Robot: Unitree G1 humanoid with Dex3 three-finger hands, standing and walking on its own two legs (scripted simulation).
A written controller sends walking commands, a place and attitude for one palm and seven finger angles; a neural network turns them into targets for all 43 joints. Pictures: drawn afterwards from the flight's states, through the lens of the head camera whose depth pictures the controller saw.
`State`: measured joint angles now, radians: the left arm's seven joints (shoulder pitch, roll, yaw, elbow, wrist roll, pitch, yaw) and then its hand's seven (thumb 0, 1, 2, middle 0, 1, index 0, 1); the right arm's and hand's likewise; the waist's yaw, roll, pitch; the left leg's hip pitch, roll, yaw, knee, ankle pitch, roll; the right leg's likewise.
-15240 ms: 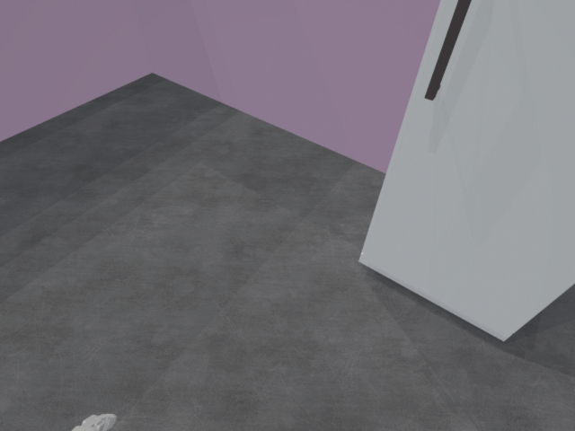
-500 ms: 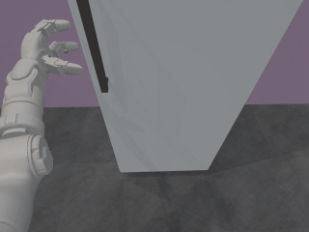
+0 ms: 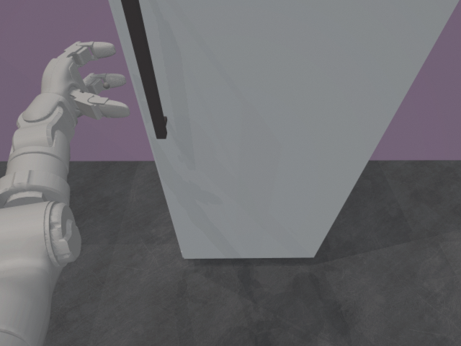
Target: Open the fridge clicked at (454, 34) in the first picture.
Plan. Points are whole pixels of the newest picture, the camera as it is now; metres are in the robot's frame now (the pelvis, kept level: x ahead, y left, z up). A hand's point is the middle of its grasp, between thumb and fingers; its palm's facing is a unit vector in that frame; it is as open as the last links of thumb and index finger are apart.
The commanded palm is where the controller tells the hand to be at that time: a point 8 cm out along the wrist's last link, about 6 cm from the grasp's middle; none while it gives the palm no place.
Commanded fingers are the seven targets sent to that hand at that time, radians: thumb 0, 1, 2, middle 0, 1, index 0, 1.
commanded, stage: move the hooked fingers beside the handle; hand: left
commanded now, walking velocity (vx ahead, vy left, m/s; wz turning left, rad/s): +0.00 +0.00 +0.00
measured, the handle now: (147, 57) +0.54 +0.13 +0.24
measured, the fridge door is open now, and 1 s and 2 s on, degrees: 0 0 0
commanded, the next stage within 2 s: feel for the door with the fingertips in 0.20 s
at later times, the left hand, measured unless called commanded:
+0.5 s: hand (122, 87) +0.48 +0.17 +0.22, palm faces -0.03 -1.00 +0.02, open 14.0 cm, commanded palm +0.46 +0.22 +0.21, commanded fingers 0.00 -0.50 0.30 -0.30 -1.20 -0.30 -1.20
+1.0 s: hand (129, 79) +0.49 +0.16 +0.22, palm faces +0.00 -1.00 +0.00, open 14.0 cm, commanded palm +0.48 +0.21 +0.21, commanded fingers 0.00 -0.50 0.30 -0.30 -1.20 -0.30 -1.20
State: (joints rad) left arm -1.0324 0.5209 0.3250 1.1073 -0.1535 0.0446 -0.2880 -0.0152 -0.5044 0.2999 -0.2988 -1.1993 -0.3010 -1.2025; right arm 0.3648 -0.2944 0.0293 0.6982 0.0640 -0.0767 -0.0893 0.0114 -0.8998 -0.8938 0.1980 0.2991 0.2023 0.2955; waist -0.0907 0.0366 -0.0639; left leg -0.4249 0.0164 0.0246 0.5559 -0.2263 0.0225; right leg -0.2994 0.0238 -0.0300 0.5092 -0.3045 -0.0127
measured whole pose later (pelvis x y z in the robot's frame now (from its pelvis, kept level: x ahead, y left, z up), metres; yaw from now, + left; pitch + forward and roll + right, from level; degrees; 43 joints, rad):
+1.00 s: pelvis +0.00 -0.01 +0.00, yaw +0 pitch +6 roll -1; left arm -1.09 0.48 0.29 1.13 -0.13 0.00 -0.20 -0.02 -0.50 0.30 -0.30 -1.20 -0.30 -1.21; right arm 0.38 -0.28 0.02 0.72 0.06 -0.07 -0.08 0.01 -0.90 -0.89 0.20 0.30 0.20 0.30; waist -0.10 0.04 -0.05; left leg -0.44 0.02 0.01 0.57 -0.23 0.01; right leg -0.32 0.03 -0.04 0.53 -0.32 -0.03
